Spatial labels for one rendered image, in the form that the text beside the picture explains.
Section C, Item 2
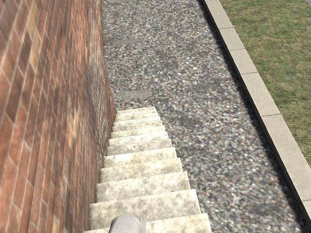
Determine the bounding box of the left robot thigh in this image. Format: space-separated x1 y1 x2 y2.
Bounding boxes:
108 214 147 233

